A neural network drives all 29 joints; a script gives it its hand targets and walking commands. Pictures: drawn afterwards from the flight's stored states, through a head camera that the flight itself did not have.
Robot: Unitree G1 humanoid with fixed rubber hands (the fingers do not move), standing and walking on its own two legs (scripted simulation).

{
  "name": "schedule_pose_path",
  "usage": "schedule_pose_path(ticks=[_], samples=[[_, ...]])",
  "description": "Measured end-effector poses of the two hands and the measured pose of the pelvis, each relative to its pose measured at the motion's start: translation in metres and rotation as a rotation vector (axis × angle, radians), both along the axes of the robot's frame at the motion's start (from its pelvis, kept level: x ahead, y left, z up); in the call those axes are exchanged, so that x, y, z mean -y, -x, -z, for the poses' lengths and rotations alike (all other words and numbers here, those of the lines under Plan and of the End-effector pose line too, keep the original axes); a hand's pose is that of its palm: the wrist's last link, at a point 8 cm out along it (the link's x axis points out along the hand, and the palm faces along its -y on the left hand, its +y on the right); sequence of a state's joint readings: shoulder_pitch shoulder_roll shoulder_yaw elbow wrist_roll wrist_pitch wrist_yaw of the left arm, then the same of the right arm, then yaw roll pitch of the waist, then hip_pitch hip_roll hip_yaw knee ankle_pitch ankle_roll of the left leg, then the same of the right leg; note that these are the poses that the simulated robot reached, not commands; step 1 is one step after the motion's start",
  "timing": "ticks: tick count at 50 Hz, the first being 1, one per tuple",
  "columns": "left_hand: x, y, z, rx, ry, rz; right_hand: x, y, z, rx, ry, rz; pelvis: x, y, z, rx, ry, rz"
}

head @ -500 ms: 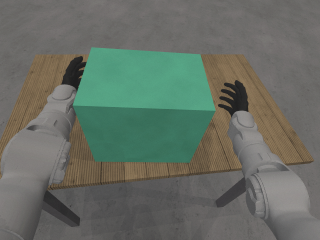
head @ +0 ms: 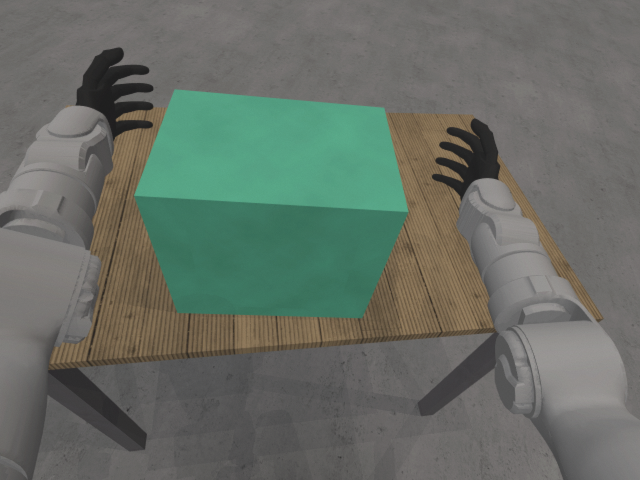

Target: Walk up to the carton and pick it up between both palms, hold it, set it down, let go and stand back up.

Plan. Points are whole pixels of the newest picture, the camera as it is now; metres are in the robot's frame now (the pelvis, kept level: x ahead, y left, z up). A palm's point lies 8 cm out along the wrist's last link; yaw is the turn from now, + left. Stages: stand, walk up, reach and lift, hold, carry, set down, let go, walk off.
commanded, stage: set down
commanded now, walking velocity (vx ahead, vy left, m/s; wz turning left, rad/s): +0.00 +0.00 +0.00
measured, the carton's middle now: (276, 214) +0.46 -0.02 +0.07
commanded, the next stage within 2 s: none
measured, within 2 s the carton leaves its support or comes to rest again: neither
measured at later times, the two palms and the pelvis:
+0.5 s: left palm (90, 82) +0.51 +0.17 +0.23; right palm (496, 155) +0.41 -0.27 +0.20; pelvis +0.01 +0.00 +0.01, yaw -2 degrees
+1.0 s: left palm (70, 147) +0.46 +0.20 +0.19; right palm (490, 215) +0.36 -0.26 +0.16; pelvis +0.00 +0.01 +0.01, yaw -2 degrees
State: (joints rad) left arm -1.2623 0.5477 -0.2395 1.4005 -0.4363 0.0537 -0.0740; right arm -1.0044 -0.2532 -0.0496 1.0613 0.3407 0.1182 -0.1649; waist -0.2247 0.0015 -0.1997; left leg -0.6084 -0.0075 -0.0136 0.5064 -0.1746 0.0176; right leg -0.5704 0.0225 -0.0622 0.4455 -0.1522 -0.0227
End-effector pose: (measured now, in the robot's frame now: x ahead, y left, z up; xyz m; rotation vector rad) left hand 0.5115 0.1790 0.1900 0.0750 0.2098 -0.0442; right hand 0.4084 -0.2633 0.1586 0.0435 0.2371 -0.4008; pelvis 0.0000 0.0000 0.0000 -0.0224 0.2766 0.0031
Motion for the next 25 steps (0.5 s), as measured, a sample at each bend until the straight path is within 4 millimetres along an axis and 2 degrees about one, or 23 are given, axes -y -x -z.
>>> schedule_pose_path(ticks=[5, 9, 25], samples=[[-0.002, -0.001, -0.019, 0.0, 0.007, -0.012, 0.008, 0.001, -0.025, 0.011, 0.011, 0.012, 0.0, -0.003, -0.002, 0.031, -0.005, 0.006], [-0.001, -0.002, -0.027, -0.003, 0.005, -0.007, 0.011, 0.001, -0.037, 0.012, 0.015, 0.013, 0.0, -0.005, -0.004, 0.051, -0.007, 0.014], [0.005, -0.002, -0.041, 0.003, 0.028, 0.048, 0.004, 0.0, -0.044, 0.033, -0.004, -0.012, -0.004, -0.009, -0.01, 0.091, 0.001, 0.032]])
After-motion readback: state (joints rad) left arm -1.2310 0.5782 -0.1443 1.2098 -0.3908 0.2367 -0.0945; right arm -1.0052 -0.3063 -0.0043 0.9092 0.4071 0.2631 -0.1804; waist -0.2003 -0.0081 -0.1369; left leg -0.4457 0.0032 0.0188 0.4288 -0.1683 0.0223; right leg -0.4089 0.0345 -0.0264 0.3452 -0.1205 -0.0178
